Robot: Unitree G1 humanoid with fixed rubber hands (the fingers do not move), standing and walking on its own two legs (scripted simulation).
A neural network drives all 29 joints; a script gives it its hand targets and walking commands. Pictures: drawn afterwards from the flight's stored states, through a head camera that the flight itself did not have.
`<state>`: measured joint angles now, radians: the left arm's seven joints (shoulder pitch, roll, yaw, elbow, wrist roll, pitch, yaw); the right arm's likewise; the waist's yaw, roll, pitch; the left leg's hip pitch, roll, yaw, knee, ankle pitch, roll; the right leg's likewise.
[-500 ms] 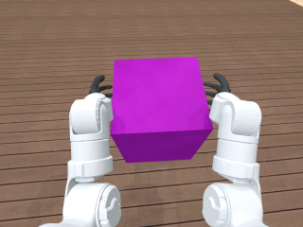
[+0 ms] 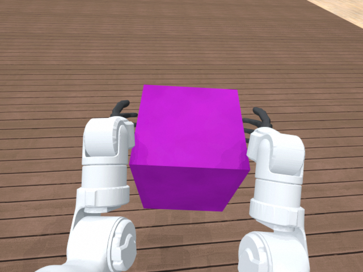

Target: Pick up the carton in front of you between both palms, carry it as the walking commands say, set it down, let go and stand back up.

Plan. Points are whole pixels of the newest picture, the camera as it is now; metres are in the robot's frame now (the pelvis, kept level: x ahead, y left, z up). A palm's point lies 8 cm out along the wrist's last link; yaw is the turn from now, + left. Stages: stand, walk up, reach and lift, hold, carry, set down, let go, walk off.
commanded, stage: carry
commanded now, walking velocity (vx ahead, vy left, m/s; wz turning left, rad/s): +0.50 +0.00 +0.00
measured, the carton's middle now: (186, 153) +0.40 -0.02 +0.07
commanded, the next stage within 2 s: none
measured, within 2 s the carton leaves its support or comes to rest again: neither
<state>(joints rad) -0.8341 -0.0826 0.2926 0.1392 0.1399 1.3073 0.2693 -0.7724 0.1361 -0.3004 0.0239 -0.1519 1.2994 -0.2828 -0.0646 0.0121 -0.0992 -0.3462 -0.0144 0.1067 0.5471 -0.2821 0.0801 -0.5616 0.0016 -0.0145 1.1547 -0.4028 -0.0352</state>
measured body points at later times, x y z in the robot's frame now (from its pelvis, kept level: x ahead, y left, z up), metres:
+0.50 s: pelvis +0.32 -0.05 +0.01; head +0.38 -0.06 +0.46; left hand +0.63 +0.13 +0.07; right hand +0.67 -0.16 +0.06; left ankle +0.36 +0.09 -0.68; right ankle +0.31 -0.11 -0.73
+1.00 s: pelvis +0.60 -0.03 +0.00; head +0.56 -0.03 +0.45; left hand +0.88 +0.11 +0.10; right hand +0.88 -0.19 +0.11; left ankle +0.53 +0.09 -0.73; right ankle +0.56 -0.13 -0.73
